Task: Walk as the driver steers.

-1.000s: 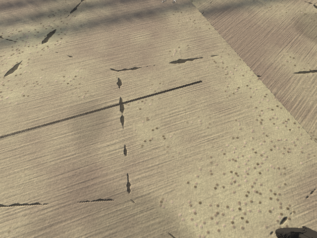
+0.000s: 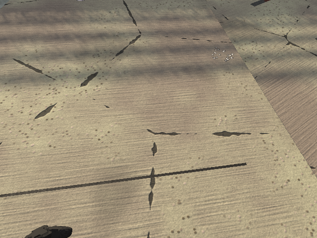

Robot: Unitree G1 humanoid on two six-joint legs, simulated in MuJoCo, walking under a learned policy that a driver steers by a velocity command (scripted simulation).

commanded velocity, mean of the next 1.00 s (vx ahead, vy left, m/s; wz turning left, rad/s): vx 0.95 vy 0.00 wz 0.32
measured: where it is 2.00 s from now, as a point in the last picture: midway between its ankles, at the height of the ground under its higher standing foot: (79, 76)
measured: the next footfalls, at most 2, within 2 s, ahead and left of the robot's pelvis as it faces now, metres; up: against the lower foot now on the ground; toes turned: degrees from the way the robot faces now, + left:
right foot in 0.22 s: +0.29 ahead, -0.13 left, +0.00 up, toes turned +13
left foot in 0.64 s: +0.66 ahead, +0.19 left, +0.00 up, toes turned +19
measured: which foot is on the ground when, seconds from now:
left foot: down 0.00-0.22, up 0.24-0.62, down 0.64-1.00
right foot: up 0.00-0.20, down 0.22-0.66, up 0.68-1.00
